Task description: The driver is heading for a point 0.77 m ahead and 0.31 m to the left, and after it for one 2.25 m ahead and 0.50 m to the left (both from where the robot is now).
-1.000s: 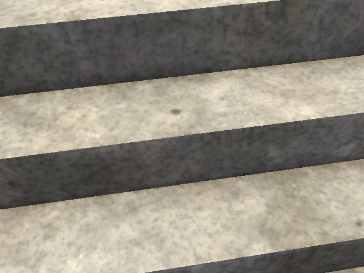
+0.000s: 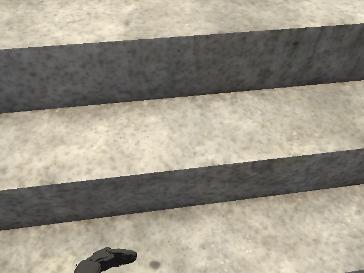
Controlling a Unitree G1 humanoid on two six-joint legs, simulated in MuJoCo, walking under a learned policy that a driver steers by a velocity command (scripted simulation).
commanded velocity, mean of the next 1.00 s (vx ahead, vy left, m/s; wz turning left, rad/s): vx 0.40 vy -0.01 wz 0.44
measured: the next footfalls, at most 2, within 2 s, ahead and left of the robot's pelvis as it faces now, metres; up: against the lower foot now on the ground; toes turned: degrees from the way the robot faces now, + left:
left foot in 0.72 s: +0.12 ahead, +0.24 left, +0.00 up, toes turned +28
right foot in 1.22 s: +0.41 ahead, +0.19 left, +0.21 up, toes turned +28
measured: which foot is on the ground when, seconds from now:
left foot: up 0.00-0.70, down 0.72-1.00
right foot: down 0.00-0.70, up 0.72-1.00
